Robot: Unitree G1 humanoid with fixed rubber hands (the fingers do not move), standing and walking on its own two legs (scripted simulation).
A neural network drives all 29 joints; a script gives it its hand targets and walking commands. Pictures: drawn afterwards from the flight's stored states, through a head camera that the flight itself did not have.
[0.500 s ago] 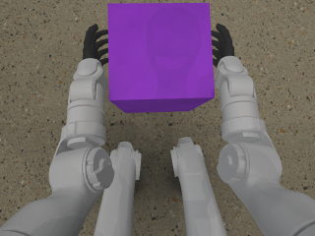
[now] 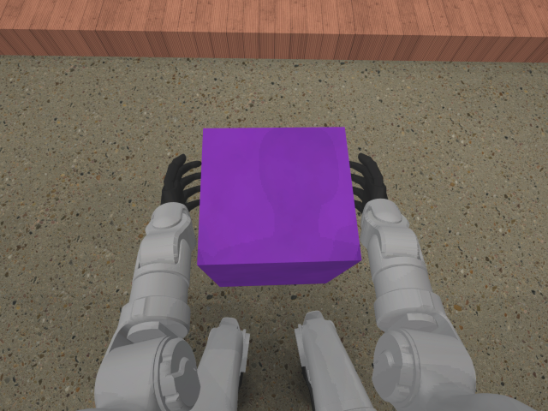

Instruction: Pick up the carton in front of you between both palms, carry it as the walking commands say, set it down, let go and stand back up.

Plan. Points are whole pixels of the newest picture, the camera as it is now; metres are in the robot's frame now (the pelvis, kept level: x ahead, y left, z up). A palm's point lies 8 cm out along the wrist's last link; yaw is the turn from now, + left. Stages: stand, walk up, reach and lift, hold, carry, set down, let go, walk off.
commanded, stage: reach and lift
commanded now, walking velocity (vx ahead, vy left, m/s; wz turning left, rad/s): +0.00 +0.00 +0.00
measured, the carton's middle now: (273, 217) +0.40 -0.01 -0.11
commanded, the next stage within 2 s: hold in 1.66 s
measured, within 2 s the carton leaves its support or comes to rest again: neither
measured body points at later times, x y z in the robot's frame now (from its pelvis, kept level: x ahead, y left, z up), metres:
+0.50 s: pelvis +0.05 +0.00 +0.12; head +0.08 +0.00 +0.57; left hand +0.37 +0.15 +0.11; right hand +0.37 -0.16 +0.10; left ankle +0.06 +0.13 -0.59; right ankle +0.07 -0.13 -0.59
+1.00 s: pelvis +0.04 +0.00 +0.15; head +0.01 +0.00 +0.60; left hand +0.35 +0.15 +0.17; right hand +0.35 -0.16 +0.16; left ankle +0.06 +0.13 -0.59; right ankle +0.07 -0.13 -0.59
